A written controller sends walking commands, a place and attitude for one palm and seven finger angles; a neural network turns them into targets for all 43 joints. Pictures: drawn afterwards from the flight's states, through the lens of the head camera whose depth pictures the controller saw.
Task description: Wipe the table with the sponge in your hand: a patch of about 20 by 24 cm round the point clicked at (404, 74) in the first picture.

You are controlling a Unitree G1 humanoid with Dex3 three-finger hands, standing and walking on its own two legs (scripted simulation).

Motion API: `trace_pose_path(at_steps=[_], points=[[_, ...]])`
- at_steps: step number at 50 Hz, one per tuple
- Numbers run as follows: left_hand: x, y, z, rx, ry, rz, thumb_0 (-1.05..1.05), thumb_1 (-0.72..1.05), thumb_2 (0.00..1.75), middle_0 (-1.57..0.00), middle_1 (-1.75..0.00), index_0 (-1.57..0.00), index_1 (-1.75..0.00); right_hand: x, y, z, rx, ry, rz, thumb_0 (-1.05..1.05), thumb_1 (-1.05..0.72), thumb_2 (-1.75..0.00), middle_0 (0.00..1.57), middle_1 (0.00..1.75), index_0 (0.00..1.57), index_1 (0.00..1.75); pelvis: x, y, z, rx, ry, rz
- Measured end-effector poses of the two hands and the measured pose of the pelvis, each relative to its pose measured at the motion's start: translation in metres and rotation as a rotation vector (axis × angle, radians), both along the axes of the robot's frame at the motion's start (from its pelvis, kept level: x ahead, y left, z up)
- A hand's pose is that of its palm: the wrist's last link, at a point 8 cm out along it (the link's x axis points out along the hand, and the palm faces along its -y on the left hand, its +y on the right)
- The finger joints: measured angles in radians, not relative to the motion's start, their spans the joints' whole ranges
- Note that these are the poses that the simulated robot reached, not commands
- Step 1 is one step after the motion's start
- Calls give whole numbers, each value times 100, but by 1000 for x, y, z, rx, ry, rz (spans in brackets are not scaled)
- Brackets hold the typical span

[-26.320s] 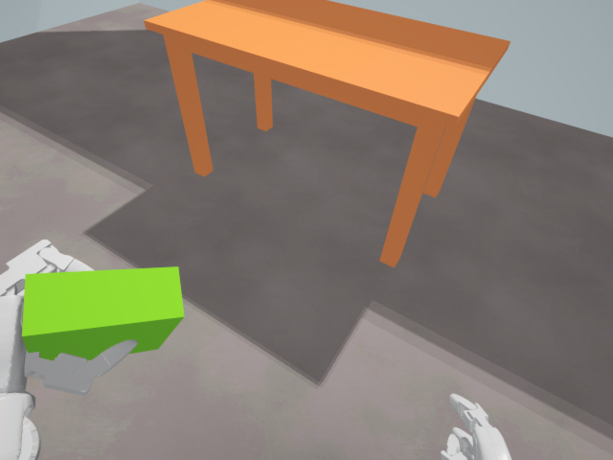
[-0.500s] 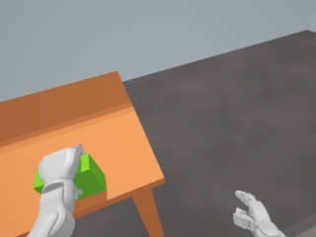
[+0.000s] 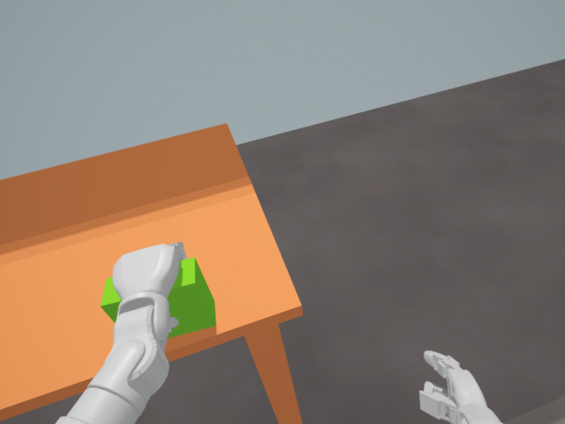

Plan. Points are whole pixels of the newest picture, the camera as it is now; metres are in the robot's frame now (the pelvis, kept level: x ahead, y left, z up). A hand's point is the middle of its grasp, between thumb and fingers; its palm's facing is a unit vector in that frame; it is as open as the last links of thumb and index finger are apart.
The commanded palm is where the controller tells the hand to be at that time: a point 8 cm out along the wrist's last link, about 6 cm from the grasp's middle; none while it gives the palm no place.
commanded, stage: slide across to the third lane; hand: left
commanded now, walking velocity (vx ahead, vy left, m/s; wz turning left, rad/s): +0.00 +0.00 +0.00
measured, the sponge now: (168, 309) +0.28 +0.23 +0.02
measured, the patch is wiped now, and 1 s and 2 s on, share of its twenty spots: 0.75 0.80 0.95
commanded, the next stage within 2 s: wipe forward along the third lane in 0.12 s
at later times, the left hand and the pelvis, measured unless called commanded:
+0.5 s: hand (183, 272) +0.32 +0.21 +0.06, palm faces -0.04 -0.04 -1.00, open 9.4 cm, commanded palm +0.31 +0.20 +0.10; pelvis -0.01 -0.01 +0.00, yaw +0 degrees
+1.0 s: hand (188, 253) +0.36 +0.22 +0.06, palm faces -0.08 -0.01 -1.00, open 9.4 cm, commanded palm +0.35 +0.22 +0.09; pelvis -0.02 -0.03 -0.01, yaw -2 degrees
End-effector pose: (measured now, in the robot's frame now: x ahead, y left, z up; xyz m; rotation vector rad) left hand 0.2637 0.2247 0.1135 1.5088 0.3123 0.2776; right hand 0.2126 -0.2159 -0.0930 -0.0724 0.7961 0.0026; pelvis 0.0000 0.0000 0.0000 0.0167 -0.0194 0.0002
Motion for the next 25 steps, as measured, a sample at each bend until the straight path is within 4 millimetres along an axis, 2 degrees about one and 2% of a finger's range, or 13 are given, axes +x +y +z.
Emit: trace_pose_path(at_steps=[10, 17, 25], points=[[14, -19, 0, 4, -13, -33, -1, -47, 111, -76, -145, -81, -139, -10, 3, -5, 19, 20, 2, 1, -91, -90, 20, 30, 20, 30, -6, -1, -2, 3, 2, 2], [21, -20, -2, -2, 4, -16, 0, -48, 112, -77, -144, -82, -138, -15, -5, -6, 9, 35, -14, 1, -91, -90, 20, 30, 20, 30, -6, -4, -2, 4, 3, -2], [39, -20, 0, 3, 25, -5, -1, -51, 114, -79, -142, -85, -136, -25, -18, -11, -32, 72, -35, 1, -91, -90, 20, 30, 20, 30, -9, -10, -3, 4, 22, 3]])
